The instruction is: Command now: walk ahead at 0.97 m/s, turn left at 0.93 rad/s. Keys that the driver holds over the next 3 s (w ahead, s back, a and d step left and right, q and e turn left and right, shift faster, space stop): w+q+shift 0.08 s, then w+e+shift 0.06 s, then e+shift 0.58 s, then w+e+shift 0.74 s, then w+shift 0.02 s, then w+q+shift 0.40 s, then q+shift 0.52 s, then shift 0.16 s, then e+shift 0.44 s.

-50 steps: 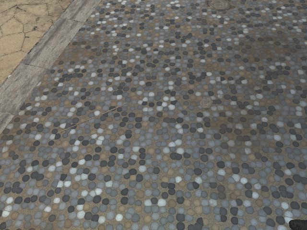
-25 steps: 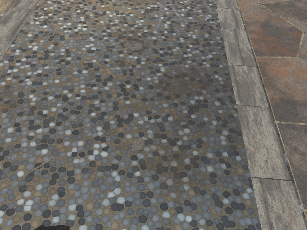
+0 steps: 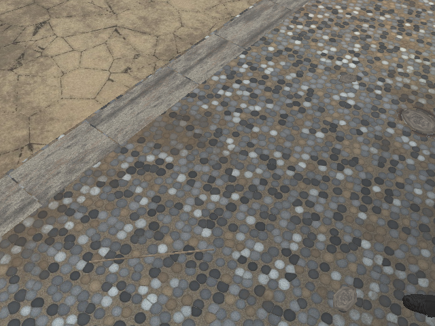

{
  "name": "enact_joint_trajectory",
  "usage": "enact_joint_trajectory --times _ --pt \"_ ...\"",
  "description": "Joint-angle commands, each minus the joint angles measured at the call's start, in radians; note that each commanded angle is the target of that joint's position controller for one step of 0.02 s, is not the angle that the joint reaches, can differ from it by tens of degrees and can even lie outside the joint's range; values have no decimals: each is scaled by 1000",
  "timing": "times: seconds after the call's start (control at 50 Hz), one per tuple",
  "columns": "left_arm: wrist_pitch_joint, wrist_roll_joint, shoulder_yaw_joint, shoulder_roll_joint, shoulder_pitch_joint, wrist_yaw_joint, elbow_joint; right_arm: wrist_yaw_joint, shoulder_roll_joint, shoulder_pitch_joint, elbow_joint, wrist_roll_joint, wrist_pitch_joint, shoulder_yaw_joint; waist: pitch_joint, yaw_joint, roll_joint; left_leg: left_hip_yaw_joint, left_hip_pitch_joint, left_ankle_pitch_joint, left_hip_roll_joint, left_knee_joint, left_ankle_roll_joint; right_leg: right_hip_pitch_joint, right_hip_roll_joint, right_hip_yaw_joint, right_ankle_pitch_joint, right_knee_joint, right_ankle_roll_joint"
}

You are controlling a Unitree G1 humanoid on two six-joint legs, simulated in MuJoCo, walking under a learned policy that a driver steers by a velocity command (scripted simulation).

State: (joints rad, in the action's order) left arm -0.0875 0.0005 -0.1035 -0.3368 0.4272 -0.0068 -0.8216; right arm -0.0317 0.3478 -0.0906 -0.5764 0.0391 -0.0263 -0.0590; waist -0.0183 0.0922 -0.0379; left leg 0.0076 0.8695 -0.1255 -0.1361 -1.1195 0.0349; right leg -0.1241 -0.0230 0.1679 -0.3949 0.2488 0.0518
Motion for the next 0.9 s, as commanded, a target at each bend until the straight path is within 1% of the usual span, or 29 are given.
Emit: enact_joint_trajectory --times 0.02,0.06,0.08,0.1,0.12,0.14,0.16,0.18,0.2,0.22,0.24,0.26,0.28,0.32,0.4,0.44,0.48,0.52,0.56,0.58,0.6,0.62,0.64,0.66,0.68,0.72,0.76,0.82,0.9 --pt "-33 -4 -5 -115 -177 -1 101 -32 -29 67 75 -14 -14 31 -166 -72 8 49 -169 166 14 227 29 256 230 16 521 -177 -133" --pt "-24 3 -16 -186 -128 -1 87 -40 17 72 84 -5 -20 11 -99 -96 73 144 -316 131 118 287 73 153 243 48 1061 -62 -118" --pt "-12 3 -22 -221 -120 -5 86 -39 58 19 79 7 -17 -7 -43 -146 132 172 -387 57 165 282 93 90 257 56 1336 60 -114" --pt "-4 1 -23 -241 -108 -6 84 -37 90 -106 58 9 -12 -27 40 -224 167 160 -570 -14 202 284 129 109 288 40 1499 244 -128" --pt "-3 -2 -13 -231 -127 -5 88 -22 143 -347 -6 7 2 -64 155 -354 143 116 -910 29 216 374 184 231 289 19 1501 492 -131" --pt "-10 -2 14 -157 -108 -5 79 3 185 -484 -72 11 17 -81 172 -383 -7 -57 -1216 28 130 432 205 501 175 -2 692 905 -90" --pt "-36 -12 72 9 106 12 126 8 272 -355 -25 -33 -7 -68 371 -143 -332 -690 -1439 -108 -186 595 362 808 21 -140 -176 1320 -76" --pt "-64 -57 47 -145 -1 18 103 0 165 -371 1 -49 -18 -54 489 -259 -127 -814 -1363 -205 -226 756 348 800 33 -320 -87 1344 -99" --pt "-63 -91 43 -146 -119 10 144 -5 160 -324 -10 -61 -36 -44 290 -235 -35 -688 -1166 -42 -228 798 316 814 49 -297 -54 1312 -92" --pt "-55 -81 52 -115 -154 -2 148 -10 148 -246 -32 -58 -56 -39 131 -172 98 -539 -942 199 -213 800 285 785 93 -295 -22 1230 -79" --pt "-33 -61 48 -107 -139 -9 123 -10 99 -177 -36 -64 -69 -27 76 -122 113 -386 -796 332 -176 776 254 726 136 -296 5 1162 -69" --pt "-3 -59 41 -104 -74 -5 93 -10 65 -139 -38 -71 -79 -18 49 -77 65 -270 -688 427 -149 793 225 642 160 -309 35 1114 -59" --pt "23 -51 38 -86 -34 -5 70 -10 36 -119 -50 -61 -88 -14 41 -52 27 -183 -639 483 -120 820 190 596 174 -306 64 1043 -49" --pt "51 -39 41 -44 -34 -4 53 0 19 -73 -67 -57 -103 -10 2 -35 -5 -33 -581 604 -74 880 158 583 152 -261 137 945 -24" --pt "32 -19 50 -2 -148 19 94 58 19 2 -65 -62 -90 -10 -20 -50 -21 195 -617 594 51 890 66 595 96 -141 484 605 -8" --pt "27 -11 55 15 -220 48 118 84 45 -53 -80 -50 -69 -15 4 -105 -3 215 -738 594 29 845 48 617 69 -93 616 448 -8" --pt "30 -11 45 -6 -211 78 135 99 70 -75 -89 -46 -41 -22 32 -105 -24 217 -825 666 -14 768 40 603 45 -61 598 390 -22" --pt "45 -13 21 -56 -115 92 132 107 87 -38 -72 -38 -8 -31 74 -51 -58 215 -859 826 -48 631 35 537 0 -33 473 407 -59" --pt "62 -17 -18 -133 91 74 105 102 81 41 -36 -23 14 -33 143 62 -48 199 -795 828 -44 346 27 339 -37 -62 362 380 -129" --pt "63 -18 -34 -163 164 50 100 84 46 76 -25 -21 13 -22 130 119 77 193 -679 456 46 74 -14 211 -11 -144 565 255 -174" --pt "58 1 -34 -201 37 27 140 51 -83 -14 -1 -62 3 3 56 -54 409 129 -342 -487 282 -274 -91 98 129 -498 1016 289 -320" --pt "34 46 -31 -257 -74 31 224 31 -32 -205 -1 -51 -16 10 316 -124 365 -147 -220 -545 341 -489 -114 -33 330 -1020 761 101 -535" --pt "33 32 -33 -215 -147 36 279 24 78 -134 -7 -33 -29 -7 310 -85 178 -213 -212 -466 275 -463 -78 9 334 -1006 440 27 -501" --pt "37 -2 -19 -155 -184 33 282 29 93 -27 14 -38 -28 -15 154 -96 16 -200 -188 -400 243 -360 -62 147 279 -905 307 12 -438" --pt "41 -28 -7 -117 -205 26 288 40 79 10 17 -53 -16 -15 129 -114 -64 -195 -205 -355 202 -270 -58 226 246 -833 261 15 -392" --pt "61 -25 -9 -108 -223 6 298 43 60 37 18 -58 4 -15 95 -123 -17 -189 -294 -309 183 -79 -69 325 141 -703 298 21 -325" --pt "79 -29 -15 -115 -200 -11 298 35 17 28 -2 -52 0 -6 123 -111 25 -158 -341 -261 186 124 -86 336 76 -655 82 1 -302" --pt "94 -31 -23 -146 -190 -30 308 33 10 58 -4 -37 -11 -6 116 -81 123 -143 -386 -211 196 297 -112 377 65 -693 -170 -28 -297" --pt "103 -35 -20 -138 -188 -27 309 33 8 94 -1 -25 -46 -12 87 -48 190 -130 -470 -158 212 470 -116 410 47 -707 -219 13 -265"
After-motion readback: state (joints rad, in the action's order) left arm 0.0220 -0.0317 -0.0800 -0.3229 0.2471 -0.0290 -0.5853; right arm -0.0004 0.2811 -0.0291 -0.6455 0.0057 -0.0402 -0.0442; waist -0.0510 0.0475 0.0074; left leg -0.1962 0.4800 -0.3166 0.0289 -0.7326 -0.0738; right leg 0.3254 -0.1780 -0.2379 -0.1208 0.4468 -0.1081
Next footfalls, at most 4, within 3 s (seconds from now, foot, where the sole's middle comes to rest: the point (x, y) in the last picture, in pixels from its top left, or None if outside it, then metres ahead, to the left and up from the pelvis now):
0.14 left None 0.32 0.11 -0.76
0.58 right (237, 274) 0.63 0.00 -0.76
1.02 left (184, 235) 0.75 0.19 -0.76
1.50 right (320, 213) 0.89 -0.28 -0.76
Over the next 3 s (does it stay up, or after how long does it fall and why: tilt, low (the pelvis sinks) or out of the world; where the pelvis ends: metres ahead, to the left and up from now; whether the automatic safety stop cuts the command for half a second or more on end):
stays up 1.32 -0.65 0.02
